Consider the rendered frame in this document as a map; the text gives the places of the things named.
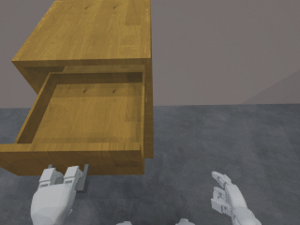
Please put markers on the right robot forearm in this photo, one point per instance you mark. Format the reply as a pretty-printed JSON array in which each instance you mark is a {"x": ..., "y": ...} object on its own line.
[{"x": 243, "y": 216}]

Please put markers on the handle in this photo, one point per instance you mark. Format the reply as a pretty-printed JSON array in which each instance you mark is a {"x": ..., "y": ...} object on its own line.
[{"x": 82, "y": 184}]

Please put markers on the right robot hand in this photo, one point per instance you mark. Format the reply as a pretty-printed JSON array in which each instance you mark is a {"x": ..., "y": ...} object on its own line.
[{"x": 228, "y": 200}]

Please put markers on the right robot shin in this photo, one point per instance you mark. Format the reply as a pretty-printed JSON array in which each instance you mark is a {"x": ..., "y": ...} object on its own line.
[{"x": 183, "y": 220}]

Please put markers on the left robot hand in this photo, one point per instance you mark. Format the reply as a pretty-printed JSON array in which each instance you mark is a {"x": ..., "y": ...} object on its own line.
[{"x": 52, "y": 203}]

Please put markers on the cabinet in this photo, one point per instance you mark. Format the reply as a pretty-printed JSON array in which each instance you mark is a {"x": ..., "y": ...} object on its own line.
[{"x": 92, "y": 35}]

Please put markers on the drawer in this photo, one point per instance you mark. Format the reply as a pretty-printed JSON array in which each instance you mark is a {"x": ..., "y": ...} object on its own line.
[{"x": 83, "y": 117}]

